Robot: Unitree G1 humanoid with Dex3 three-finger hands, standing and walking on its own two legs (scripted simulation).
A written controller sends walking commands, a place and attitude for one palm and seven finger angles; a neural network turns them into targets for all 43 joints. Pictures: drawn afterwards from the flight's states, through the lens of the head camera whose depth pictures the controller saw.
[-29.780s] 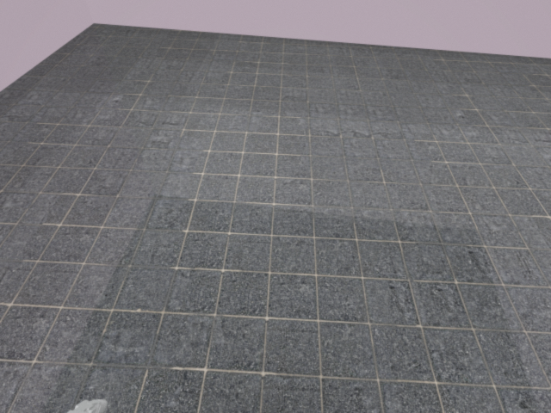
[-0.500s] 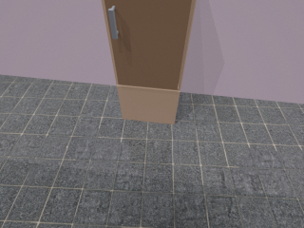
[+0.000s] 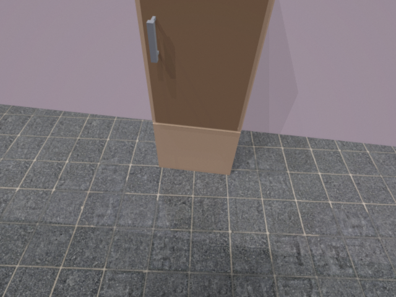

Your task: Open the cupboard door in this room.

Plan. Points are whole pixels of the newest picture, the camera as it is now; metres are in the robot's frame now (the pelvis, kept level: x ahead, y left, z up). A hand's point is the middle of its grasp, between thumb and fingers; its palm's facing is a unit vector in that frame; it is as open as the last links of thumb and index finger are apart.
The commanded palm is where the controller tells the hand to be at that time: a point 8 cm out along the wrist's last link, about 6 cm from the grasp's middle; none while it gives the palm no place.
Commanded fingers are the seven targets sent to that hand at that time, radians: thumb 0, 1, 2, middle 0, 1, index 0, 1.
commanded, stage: take the last steps up to it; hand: left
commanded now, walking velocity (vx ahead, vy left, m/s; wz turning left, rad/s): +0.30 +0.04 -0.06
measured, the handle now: (154, 39) +0.87 +0.21 +0.08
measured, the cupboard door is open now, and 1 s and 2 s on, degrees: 0 0 0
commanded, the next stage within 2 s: come to a stop and stand still in 0.56 s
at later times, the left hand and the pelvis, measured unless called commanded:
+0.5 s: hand (152, 229) +0.30 +0.14 -0.15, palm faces +0.03 -0.97 -0.23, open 7.2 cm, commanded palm none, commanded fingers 0.00 0.90 0.90 -0.20 -0.30 -0.20 -0.30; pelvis +0.20 -0.04 +0.01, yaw -1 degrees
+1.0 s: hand (133, 229) +0.31 +0.19 -0.18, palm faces +0.04 -0.98 -0.21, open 7.4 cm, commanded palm none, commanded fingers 0.00 0.90 0.90 -0.20 -0.30 -0.20 -0.30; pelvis +0.31 +0.00 +0.01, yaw -2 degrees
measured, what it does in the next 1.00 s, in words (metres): walks ahead: right foot, then left foot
